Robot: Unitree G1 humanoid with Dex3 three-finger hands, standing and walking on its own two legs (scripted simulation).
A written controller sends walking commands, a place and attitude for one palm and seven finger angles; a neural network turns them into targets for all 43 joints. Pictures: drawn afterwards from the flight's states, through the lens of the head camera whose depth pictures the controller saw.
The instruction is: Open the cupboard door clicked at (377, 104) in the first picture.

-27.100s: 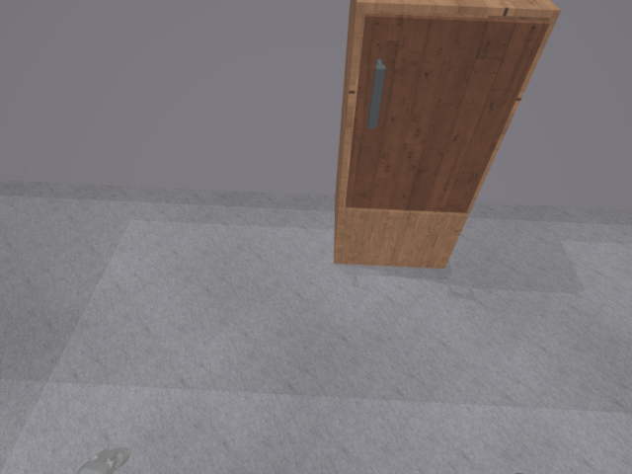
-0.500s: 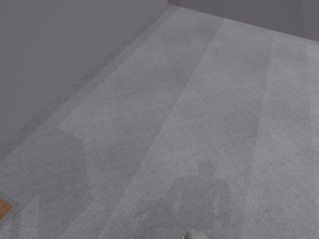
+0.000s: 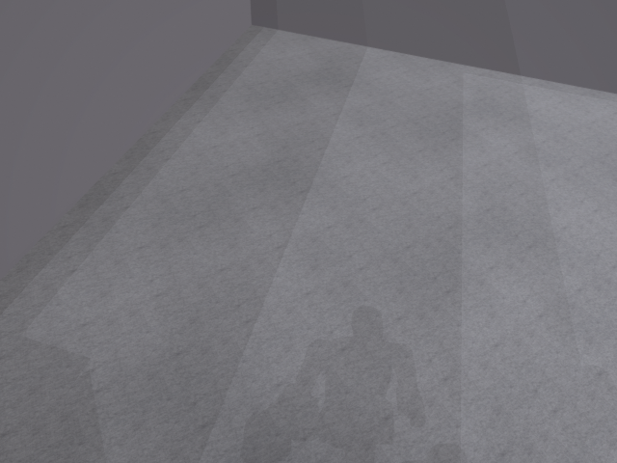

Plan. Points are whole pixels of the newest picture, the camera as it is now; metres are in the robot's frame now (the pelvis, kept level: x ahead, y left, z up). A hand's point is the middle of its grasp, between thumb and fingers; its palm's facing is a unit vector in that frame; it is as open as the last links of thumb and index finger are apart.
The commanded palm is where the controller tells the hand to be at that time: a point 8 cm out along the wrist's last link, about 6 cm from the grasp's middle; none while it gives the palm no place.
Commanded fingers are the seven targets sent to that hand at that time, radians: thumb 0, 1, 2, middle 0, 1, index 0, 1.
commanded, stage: walk to a spot facing it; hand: left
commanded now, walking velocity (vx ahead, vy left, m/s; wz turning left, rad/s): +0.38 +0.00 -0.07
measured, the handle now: out of the picture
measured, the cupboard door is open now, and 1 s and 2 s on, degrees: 45 45 45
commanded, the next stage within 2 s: turn to face it in 0.44 s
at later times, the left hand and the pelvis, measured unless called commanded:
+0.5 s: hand (204, 417) +0.22 +0.17 -0.18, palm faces +0.07 -0.98 -0.16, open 7.3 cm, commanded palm none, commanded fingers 0.00 0.90 0.90 -0.20 -0.30 -0.20 -0.30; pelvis +0.24 -0.02 +0.00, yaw +1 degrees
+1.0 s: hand (223, 305) +0.41 +0.17 -0.18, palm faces +0.30 -0.93 -0.19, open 7.3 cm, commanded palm none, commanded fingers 0.00 0.90 0.90 -0.20 -0.30 -0.20 -0.30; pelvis +0.39 -0.04 -0.01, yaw +17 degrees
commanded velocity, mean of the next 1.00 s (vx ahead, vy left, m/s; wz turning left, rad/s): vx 0.17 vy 0.00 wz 0.31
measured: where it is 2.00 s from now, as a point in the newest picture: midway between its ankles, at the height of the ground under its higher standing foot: (337, 380)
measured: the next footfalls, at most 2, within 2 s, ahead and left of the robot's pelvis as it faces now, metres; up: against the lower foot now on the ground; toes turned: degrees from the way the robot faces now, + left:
right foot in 0.18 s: +0.18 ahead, -0.15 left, +0.00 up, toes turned -5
left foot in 0.46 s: +0.32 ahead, +0.12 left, +0.00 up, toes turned +11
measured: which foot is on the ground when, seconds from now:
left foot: down 0.00-0.18, up 0.20-0.44, down 0.46-0.70, up 0.72-0.96, down 0.98-1.00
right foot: up 0.00-0.16, down 0.18-0.46, up 0.48-0.68, down 0.70-0.96, up 0.98-1.00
